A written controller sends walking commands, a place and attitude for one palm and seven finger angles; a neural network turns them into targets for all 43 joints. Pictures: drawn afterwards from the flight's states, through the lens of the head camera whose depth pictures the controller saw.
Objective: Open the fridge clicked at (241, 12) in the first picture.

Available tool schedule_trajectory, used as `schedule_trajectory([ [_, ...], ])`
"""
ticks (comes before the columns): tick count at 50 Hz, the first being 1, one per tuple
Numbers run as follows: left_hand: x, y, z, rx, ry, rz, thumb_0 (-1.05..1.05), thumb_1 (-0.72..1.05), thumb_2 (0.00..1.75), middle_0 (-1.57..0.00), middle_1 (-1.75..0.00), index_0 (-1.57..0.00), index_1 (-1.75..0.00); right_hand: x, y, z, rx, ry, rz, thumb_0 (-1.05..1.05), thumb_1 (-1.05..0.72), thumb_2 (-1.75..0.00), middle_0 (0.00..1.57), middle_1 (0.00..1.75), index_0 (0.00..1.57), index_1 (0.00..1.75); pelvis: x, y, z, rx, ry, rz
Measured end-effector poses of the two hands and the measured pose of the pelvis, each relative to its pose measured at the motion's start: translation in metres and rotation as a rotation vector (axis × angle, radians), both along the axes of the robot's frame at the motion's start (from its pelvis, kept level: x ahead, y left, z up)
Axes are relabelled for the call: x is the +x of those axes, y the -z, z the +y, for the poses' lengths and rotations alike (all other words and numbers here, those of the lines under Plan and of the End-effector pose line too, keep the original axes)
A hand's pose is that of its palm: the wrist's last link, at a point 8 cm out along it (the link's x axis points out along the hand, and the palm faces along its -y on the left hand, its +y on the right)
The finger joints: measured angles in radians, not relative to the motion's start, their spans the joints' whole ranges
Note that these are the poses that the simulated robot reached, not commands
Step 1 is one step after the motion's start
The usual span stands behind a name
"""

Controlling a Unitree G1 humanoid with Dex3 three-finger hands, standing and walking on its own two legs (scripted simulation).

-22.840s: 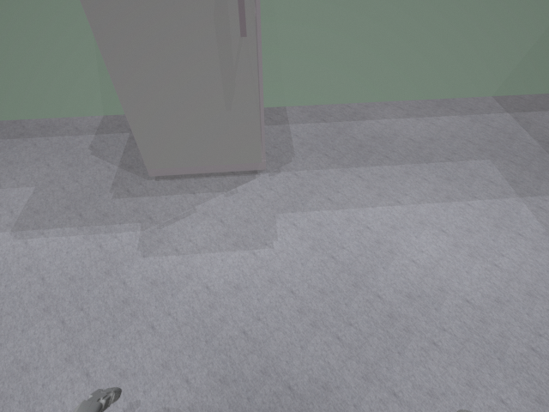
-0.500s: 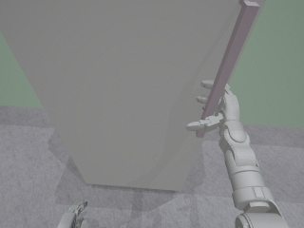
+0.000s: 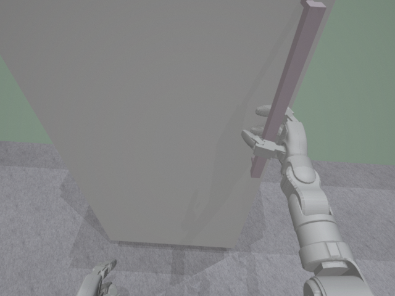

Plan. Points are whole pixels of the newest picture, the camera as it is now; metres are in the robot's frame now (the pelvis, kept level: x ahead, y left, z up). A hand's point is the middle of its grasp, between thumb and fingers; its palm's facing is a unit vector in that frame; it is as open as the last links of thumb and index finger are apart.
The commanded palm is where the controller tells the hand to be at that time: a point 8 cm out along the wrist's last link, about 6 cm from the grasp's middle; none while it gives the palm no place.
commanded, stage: grip the handle and tug to test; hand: right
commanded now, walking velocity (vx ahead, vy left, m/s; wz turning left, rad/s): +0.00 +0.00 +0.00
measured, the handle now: (274, 108) +0.45 -0.12 +0.18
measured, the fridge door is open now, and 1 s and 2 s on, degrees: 0 3 26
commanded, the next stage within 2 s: pull the door a little, standing still in 0.90 s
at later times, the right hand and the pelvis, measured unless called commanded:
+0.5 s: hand (260, 138) +0.40 -0.09 +0.13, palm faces +0.00 +1.00 +0.00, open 5.3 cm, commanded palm +0.36 -0.15 +0.13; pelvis +0.01 +0.01 +0.00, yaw +1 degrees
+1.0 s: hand (260, 149) +0.37 -0.09 +0.13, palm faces -0.02 +1.00 -0.01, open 5.5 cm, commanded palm +0.34 -0.15 +0.13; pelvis +0.04 +0.01 +0.00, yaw +1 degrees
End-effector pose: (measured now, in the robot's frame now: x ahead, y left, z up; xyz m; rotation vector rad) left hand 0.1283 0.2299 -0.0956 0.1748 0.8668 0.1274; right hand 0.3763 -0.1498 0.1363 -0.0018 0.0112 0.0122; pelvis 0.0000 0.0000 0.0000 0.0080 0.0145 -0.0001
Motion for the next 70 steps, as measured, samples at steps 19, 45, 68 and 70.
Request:
schedule_trajectory([
  [19, -0.004, 0.001, 0.008, -0.007, -0.029, 0.005, 0.01, 0.91, 0.90, -0.20, -0.30, -0.20, -0.30, 0.003, 0.002, 0.001, 0.000, 0.005, -0.002, 0.00, -0.75, -0.82, 0.41, 1.40, 0.41, 1.40, 0.007, -0.001, 0.003, -0.002, -0.016, 0.003],
  [45, 0.047, -0.012, 0.014, -0.023, -0.014, -0.055, 0.01, 0.91, 0.90, -0.20, -0.30, -0.20, -0.30, -0.012, 0.002, 0.003, -0.005, -0.006, -0.009, 0.00, -0.77, -0.78, 0.35, 1.40, 0.34, 1.40, 0.038, -0.002, 0.010, -0.008, -0.033, 0.008],
  [68, 0.084, -0.032, -0.014, -0.057, 0.086, -0.177, 0.01, 0.91, 0.90, -0.20, -0.30, -0.20, -0.30, -0.103, 0.001, 0.016, -0.024, -0.044, -0.011, 0.00, -0.70, -0.73, 0.41, 1.40, 0.40, 1.40, 0.028, -0.001, 0.012, -0.007, -0.007, -0.042],
  [70, 0.079, -0.032, -0.012, -0.039, 0.081, -0.171, 0.01, 0.91, 0.90, -0.20, -0.30, -0.20, -0.30, -0.112, -0.001, 0.017, -0.078, -0.070, -0.044, 0.01, -0.67, -0.72, 0.42, 1.40, 0.40, 1.40, 0.022, -0.002, 0.012, 0.002, -0.001, -0.041],
])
